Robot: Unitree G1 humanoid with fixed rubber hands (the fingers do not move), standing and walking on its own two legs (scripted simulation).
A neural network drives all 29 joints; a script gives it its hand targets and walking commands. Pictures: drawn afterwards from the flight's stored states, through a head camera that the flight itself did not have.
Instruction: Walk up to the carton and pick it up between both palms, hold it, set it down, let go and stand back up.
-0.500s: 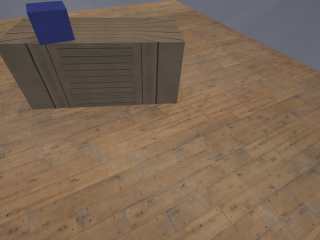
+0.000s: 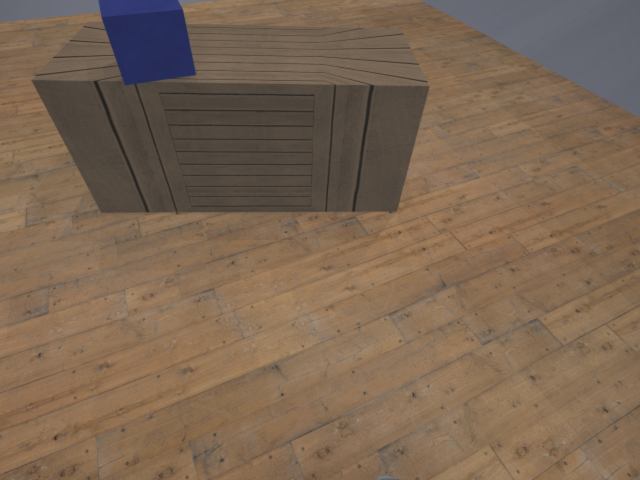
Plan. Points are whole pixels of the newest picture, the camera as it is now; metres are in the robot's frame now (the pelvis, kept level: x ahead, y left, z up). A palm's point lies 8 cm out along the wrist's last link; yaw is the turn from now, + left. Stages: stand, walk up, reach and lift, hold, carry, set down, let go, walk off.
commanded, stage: walk up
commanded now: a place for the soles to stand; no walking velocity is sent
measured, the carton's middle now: (148, 36) +1.43 +0.59 -0.06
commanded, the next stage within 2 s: none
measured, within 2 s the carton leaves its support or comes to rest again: neither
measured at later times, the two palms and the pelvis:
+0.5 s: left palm (72, 437) +0.22 +0.36 -0.16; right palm (480, 432) +0.23 -0.23 -0.13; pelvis +0.16 +0.07 -0.04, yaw +2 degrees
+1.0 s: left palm (81, 347) +0.35 +0.39 -0.13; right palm (436, 315) +0.42 -0.21 -0.12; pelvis +0.33 +0.09 -0.02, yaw +3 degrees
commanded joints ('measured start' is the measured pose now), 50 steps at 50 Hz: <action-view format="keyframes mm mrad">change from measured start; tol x32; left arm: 1 -148 257 37 -137 -6 -23 8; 8 385 415 118 -24 19 -37 58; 20 -136 404 103 -173 42 -59 31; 50 121 396 103 -146 15 -81 42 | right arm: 1 69 -252 -64 -117 -47 -37 -43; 50 -157 -227 -37 -175 -37 -6 7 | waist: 1 -104 48 -1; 19 -62 -182 -48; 22 -173 478 -18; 26 -48 67 99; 41 177 -184 -306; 50 25 -110 -8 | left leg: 1 269 310 -338 -219 495 -96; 7 -179 162 -98 288 773 -209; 9 -616 28 -149 832 -197 -209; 10 -609 131 -233 885 -164 -176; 21 120 132 -48 72 -154 -111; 23 -91 441 -856 -433 -702 -31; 39 42 231 -163 172 723 -21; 42 -615 29 -118 772 -215 -131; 50 -576 240 -125 524 -97 -143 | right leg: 1 -220 5 -48 -148 -19 -23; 6 350 78 -154 -454 204 -48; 8 813 -307 385 -488 -116 -262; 18 152 -303 215 -531 -297 -254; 22 -421 67 -69 416 -366 -56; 36 -205 -13 -62 -103 -88 -31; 40 501 24 -103 -393 220 -78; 41 724 -233 308 -443 -35 -178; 42 744 -421 654 -550 -89 -277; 50 317 -306 255 -486 44 -277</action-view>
